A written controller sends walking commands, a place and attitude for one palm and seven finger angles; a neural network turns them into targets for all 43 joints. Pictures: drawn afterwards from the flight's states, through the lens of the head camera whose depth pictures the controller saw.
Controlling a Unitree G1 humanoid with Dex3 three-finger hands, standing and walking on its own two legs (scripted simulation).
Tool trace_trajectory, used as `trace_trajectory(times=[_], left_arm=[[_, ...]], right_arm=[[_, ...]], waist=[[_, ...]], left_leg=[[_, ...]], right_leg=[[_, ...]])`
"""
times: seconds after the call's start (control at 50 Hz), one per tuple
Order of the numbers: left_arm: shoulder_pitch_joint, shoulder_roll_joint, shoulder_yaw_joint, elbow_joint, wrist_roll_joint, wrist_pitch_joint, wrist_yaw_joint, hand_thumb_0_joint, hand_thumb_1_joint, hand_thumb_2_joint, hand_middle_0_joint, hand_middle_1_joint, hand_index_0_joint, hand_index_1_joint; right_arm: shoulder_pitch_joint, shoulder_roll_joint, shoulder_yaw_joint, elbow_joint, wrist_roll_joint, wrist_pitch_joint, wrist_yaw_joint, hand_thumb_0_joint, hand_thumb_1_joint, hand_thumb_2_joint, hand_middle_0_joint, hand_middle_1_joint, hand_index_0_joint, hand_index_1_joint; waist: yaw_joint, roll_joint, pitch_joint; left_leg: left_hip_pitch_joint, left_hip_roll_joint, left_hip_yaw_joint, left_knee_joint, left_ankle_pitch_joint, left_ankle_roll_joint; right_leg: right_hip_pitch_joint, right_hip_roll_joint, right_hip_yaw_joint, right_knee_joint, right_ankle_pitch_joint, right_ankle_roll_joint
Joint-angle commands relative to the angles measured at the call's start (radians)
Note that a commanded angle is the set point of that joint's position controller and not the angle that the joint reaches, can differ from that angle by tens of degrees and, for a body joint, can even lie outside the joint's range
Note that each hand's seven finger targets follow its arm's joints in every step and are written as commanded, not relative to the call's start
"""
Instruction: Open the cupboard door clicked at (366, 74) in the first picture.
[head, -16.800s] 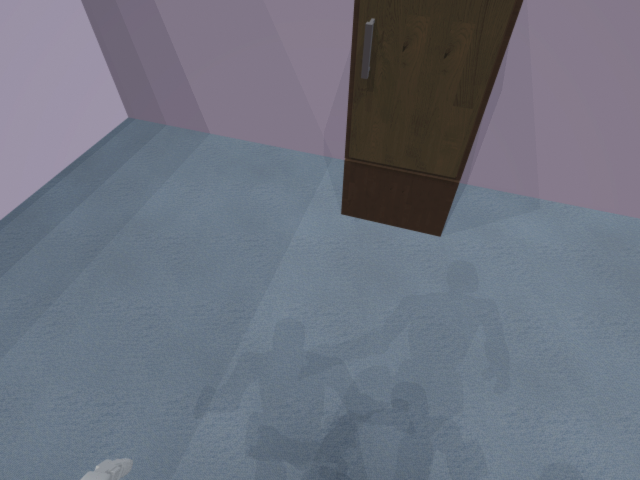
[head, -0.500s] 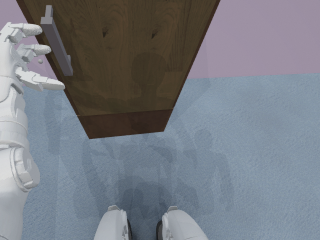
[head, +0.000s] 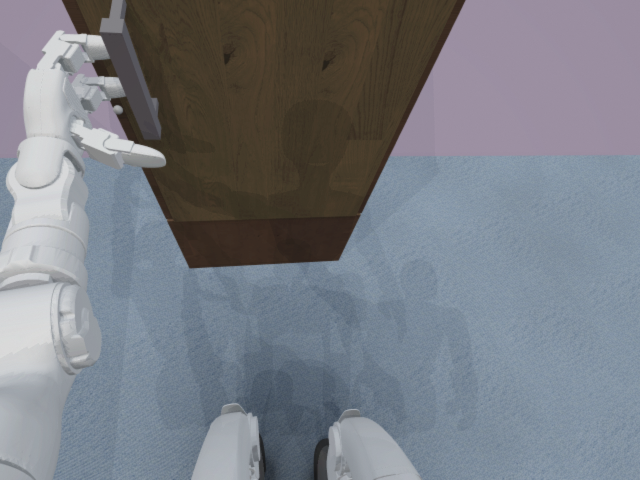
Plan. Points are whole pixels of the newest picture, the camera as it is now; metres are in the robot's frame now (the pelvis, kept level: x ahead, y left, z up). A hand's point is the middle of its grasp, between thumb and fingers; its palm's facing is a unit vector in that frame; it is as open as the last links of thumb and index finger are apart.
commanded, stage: slide the fingers in behind the handle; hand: left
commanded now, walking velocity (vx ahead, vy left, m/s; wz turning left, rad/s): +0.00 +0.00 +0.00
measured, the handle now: (137, 75) +0.58 +0.19 +0.08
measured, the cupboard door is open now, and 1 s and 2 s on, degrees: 0 0 22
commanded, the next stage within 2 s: close the thumb around the handle in 0.44 s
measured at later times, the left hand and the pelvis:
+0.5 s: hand (131, 110) +0.53 +0.19 +0.07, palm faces +0.07 -1.00 -0.02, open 13.8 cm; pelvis +0.00 +0.00 +0.00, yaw -1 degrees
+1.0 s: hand (128, 108) +0.53 +0.20 +0.07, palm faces +0.06 -1.00 -0.01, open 8.3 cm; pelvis +0.00 +0.00 +0.00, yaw -1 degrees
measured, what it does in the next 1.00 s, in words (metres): stands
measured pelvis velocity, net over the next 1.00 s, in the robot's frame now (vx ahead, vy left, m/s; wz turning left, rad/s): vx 0.00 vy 0.00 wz -0.01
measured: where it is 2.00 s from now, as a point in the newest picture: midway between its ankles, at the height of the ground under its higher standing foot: outside the picture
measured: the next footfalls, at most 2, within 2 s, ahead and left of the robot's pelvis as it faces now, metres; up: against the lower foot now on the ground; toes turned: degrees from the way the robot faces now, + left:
none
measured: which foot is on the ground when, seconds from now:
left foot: down 0.00-1.00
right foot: down 0.00-1.00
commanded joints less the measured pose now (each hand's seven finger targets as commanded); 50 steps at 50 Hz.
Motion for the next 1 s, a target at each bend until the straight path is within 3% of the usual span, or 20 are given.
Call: trace_trajectory(times=[0.0, 0.06, 0.08, 0.12, 0.16, 0.22, 0.3, 0.34, 0.4, 0.46, 0.52, 0.6, 0.64, 0.68, 0.72, 0.82, 0.84, 0.88, 0.92, 0.98], left_arm=[[-0.564, 0.078, -0.035, -0.213, 0.007, -0.059, -0.002, 0.0, -0.5, 0.3, -0.3, -1.2, -0.3, -1.2], [-0.562, 0.066, -0.056, -0.215, 0.031, -0.067, 0.015, 0.0, -0.5, 0.3, -0.3, -1.2, -0.3, -1.2], [-0.577, 0.093, -0.037, -0.223, 0.033, -0.074, 0.019, 0.0, -0.5, 0.3, -0.3, -1.2, -0.3, -1.2], [-0.566, 0.073, -0.052, -0.238, 0.035, -0.079, 0.018, 0.0, -0.5, 0.3, -0.3, -1.2, -0.3, -1.2], [-0.561, 0.036, -0.078, -0.231, 0.026, -0.076, 0.012, 0.0, -0.5, 0.3, -0.3, -1.2, -0.3, -1.2], [-0.528, 0.154, 0.029, -0.193, 0.01, -0.066, 0.016, 0.0, -0.5, 0.3, -0.3, -1.2, -0.3, -1.2], [-0.541, 0.169, 0.021, -0.218, 0.031, -0.083, 0.018, 0.0, -0.5, 0.3, -0.3, -1.2, -0.3, -1.2], [-0.524, 0.135, 0.001, -0.197, 0.028, -0.079, 0.016, 0.0, -0.5, 0.3, -0.3, -1.2, -0.3, -1.2], [-0.525, 0.182, 0.041, -0.231, 0.018, -0.09, 0.01, 0.0, -0.5, 0.3, -0.3, -1.2, -0.3, -1.2], [-0.483, 0.18, 0.041, -0.215, 0.013, -0.085, 0.001, 0.0, -0.5, 0.3, -0.3, -1.2, -0.3, -1.2], [-0.513, 0.153, 0.021, -0.222, 0.015, -0.09, 0.003, 0.0, -0.5, 0.3, -0.3, -1.2, -0.3, -1.2], [-0.507, 0.132, 0.01, -0.233, 0.018, -0.093, 0.014, 0.0, -0.276, 0.396, -0.316, -1.224, -0.316, -1.224], [-0.486, 0.157, 0.029, -0.196, 0.017, -0.085, 0.015, 0.0, -0.164, 0.444, -0.324, -1.236, -0.324, -1.236], [-0.522, 0.16, 0.026, -0.199, 0.021, -0.086, 0.016, 0.0, -0.052, 0.492, -0.332, -1.248, -0.332, -1.248], [-0.49, 0.174, 0.04, -0.197, 0.022, -0.085, 0.01, 0.0, 0.06, 0.54, -0.34, -1.26, -0.34, -1.26], [-0.469, 0.183, 0.048, -0.189, 0.012, -0.08, -0.004, 0.0, 0.34, 0.66, -0.36, -1.29, -0.36, -1.29], [-0.482, 0.162, 0.024, -0.18, 0.012, -0.074, -0.007, 0.0, 0.396, 0.684, -0.364, -1.296, -0.364, -1.296], [-0.494, 0.199, 0.057, -0.209, 0.009, -0.081, -0.005, 0.0, 0.508, 0.732, -0.372, -1.308, -0.372, -1.308], [-0.477, 0.16, 0.035, -0.233, 0.01, -0.082, -0.007, 0.0, 0.62, 0.78, -0.38, -1.32, -0.38, -1.32], [-0.452, 0.15, 0.035, -0.201, 0.003, -0.076, -0.006, 0.0, 0.788, 0.852, -0.392, -1.338, -0.392, -1.338]], right_arm=[[0.195, -0.207, -0.074, -0.015, -0.001, -0.012, -0.015, 0.0, -0.9, -0.9, 0.2, 0.3, 0.2, 0.3], [0.194, -0.203, -0.075, -0.015, -0.003, -0.018, -0.008, 0.0, -0.9, -0.9, 0.2, 0.3, 0.2, 0.3], [0.204, -0.207, -0.074, -0.011, -0.006, -0.018, -0.009, 0.0, -0.9, -0.9, 0.2, 0.3, 0.2, 0.3], [0.195, -0.203, -0.077, -0.015, -0.004, -0.019, -0.007, 0.0, -0.9, -0.9, 0.2, 0.3, 0.2, 0.3], [0.191, -0.201, -0.076, -0.013, -0.002, -0.02, -0.004, 0.0, -0.9, -0.9, 0.2, 0.3, 0.2, 0.3], [0.194, -0.207, -0.068, -0.023, 0.002, -0.017, -0.01, 0.0, -0.9, -0.9, 0.2, 0.3, 0.2, 0.3], [0.189, -0.203, -0.064, -0.031, 0.003, -0.016, -0.01, 0.0, -0.9, -0.9, 0.2, 0.3, 0.2, 0.3], [0.187, -0.2, -0.064, -0.033, 0.003, -0.019, -0.009, 0.0, -0.9, -0.9, 0.2, 0.3, 0.2, 0.3], [0.192, -0.206, -0.065, -0.034, 0.002, -0.018, -0.01, 0.0, -0.9, -0.9, 0.2, 0.3, 0.2, 0.3], [0.189, -0.204, -0.065, -0.038, 0.008, -0.014, -0.011, 0.0, -0.9, -0.9, 0.2, 0.3, 0.2, 0.3], [0.19, -0.201, -0.068, -0.032, 0.007, -0.015, -0.011, 0.0, -0.9, -0.9, 0.2, 0.3, 0.2, 0.3], [0.196, -0.2, -0.071, -0.029, 0.004, -0.013, -0.009, 0.0, -0.9, -0.9, 0.2, 0.3, 0.2, 0.3], [0.198, -0.205, -0.069, -0.024, 0.005, -0.012, -0.012, 0.0, -0.9, -0.9, 0.2, 0.3, 0.2, 0.3], [0.2, -0.204, -0.067, -0.024, 0.004, -0.012, -0.014, 0.0, -0.9, -0.9, 0.2, 0.3, 0.2, 0.3], [0.198, -0.205, -0.068, -0.028, 0.005, -0.011, -0.015, 0.0, -0.9, -0.9, 0.2, 0.3, 0.2, 0.3], [0.195, -0.207, -0.067, -0.031, 0.007, -0.008, -0.017, 0.0, -0.9, -0.9, 0.2, 0.3, 0.2, 0.3], [0.191, -0.204, -0.064, -0.032, 0.009, -0.008, -0.017, 0.0, -0.9, -0.9, 0.2, 0.3, 0.2, 0.3], [0.198, -0.208, -0.066, -0.033, 0.006, -0.008, -0.018, 0.0, -0.9, -0.9, 0.2, 0.3, 0.2, 0.3], [0.196, -0.202, -0.07, -0.039, 0.005, -0.008, -0.015, 0.0, -0.9, -0.9, 0.2, 0.3, 0.2, 0.3], [0.197, -0.202, -0.068, -0.034, 0.007, -0.005, -0.013, 0.0, -0.9, -0.9, 0.2, 0.3, 0.2, 0.3]], waist=[[-0.098, 0.209, -0.467], [-0.097, 0.22, -0.474], [-0.098, 0.207, -0.483], [-0.087, 0.241, -0.509], [-0.1, 0.218, -0.488], [-0.075, 0.169, -0.489], [-0.076, 0.198, -0.485], [-0.084, 0.191, -0.457], [-0.069, 0.193, -0.51], [-0.065, 0.172, -0.483], [-0.069, 0.205, -0.484], [-0.071, 0.206, -0.501], [-0.075, 0.165, -0.46], [-0.084, 0.175, -0.45], [-0.068, 0.184, -0.488], [-0.066, 0.177, -0.48], [-0.078, 0.17, -0.452], [-0.064, 0.194, -0.478], [-0.061, 0.208, -0.531], [-0.066, 0.165, -0.486]], left_leg=[[0.645, 0.017, -0.163, -0.122, 0.297, -0.038], [0.643, 0.014, -0.16, -0.117, 0.283, -0.037], [0.653, 0.017, -0.168, -0.118, 0.307, -0.038], [0.674, 0.015, -0.163, -0.115, 0.318, -0.041], [0.665, 0.015, -0.16, -0.116, 0.311, -0.038], [0.59, 0.006, -0.135, -0.108, 0.32, -0.028], [0.593, 0.009, -0.132, -0.108, 0.313, -0.028], [0.585, 0.009, -0.133, -0.113, 0.289, -0.027], [0.595, 0.009, -0.129, -0.108, 0.325, -0.026], [0.57, 0.008, -0.12, -0.113, 0.318, -0.025], [0.6, 0.009, -0.13, -0.114, 0.312, -0.029], [0.634, 0.013, -0.137, -0.118, 0.345, -0.033], [0.587, 0.011, -0.13, -0.118, 0.316, -0.028], [0.578, 0.009, -0.13, -0.117, 0.307, -0.025], [0.585, 0.007, -0.125, -0.113, 0.325, -0.027], [0.58, 0.009, -0.124, -0.111, 0.331, -0.027], [0.568, 0.009, -0.122, -0.114, 0.314, -0.026], [0.587, 0.009, -0.126, -0.113, 0.334, -0.027], [0.631, 0.01, -0.127, -0.108, 0.384, -0.03], [0.605, 0.011, -0.127, -0.109, 0.38, -0.028]], right_leg=[[-0.109, 0.028, 0.067, -0.126, 0.199, -0.006], [-0.108, 0.027, 0.068, -0.126, 0.191, -0.006], [-0.097, 0.028, 0.065, -0.12, 0.203, -0.009], [-0.1, 0.028, 0.069, -0.122, 0.206, -0.01], [-0.096, 0.03, 0.067, -0.13, 0.208, -0.008], [-0.02, 0.033, 0.078, -0.133, 0.225, -0.005], [-0.031, 0.032, 0.081, -0.129, 0.219, -0.004], [-0.044, 0.033, 0.079, -0.134, 0.203, -0.003], [-0.01, 0.035, 0.083, -0.128, 0.229, -0.004], [0.013, 0.037, 0.084, -0.136, 0.232, -0.003], [-0.029, 0.036, 0.08, -0.132, 0.217, -0.004], [-0.036, 0.036, 0.076, -0.131, 0.231, -0.004], [-0.023, 0.036, 0.078, -0.138, 0.223, -0.002], [-0.029, 0.035, 0.079, -0.135, 0.218, -0.003], [-0.01, 0.035, 0.082, -0.134, 0.23, -0.003], [-0.011, 0.035, 0.081, -0.132, 0.235, -0.003], [-0.02, 0.035, 0.08, -0.135, 0.225, 0.0], [-0.014, 0.035, 0.078, -0.127, 0.233, -0.005], [-0.011, 0.035, 0.076, -0.125, 0.261, -0.003], [-0.007, 0.039, 0.074, -0.129, 0.262, -0.003]])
